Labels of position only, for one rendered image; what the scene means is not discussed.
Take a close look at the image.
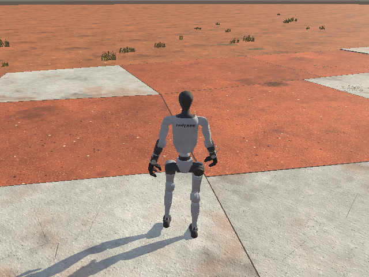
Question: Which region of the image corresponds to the right robot upper arm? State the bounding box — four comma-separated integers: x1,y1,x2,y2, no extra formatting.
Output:
197,116,213,148

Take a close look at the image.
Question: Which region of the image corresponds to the left robot hand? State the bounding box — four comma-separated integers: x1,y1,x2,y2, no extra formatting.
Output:
148,163,161,177

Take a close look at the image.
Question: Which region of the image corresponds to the right robot hand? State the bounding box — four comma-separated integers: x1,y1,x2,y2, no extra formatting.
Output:
204,156,217,167

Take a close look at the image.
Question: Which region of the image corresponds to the left robot upper arm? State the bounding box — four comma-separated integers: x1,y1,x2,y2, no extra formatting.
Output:
157,116,174,148

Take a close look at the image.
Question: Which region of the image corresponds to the right robot foot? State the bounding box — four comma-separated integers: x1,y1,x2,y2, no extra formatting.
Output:
189,223,198,238

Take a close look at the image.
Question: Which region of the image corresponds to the robot left forearm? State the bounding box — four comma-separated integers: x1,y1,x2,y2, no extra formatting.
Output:
150,139,163,164

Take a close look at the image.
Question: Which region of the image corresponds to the robot right thigh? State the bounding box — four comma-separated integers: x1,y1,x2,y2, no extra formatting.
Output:
190,162,204,203

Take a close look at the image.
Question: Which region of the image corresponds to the robot right forearm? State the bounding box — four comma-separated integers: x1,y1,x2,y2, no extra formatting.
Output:
207,139,217,159

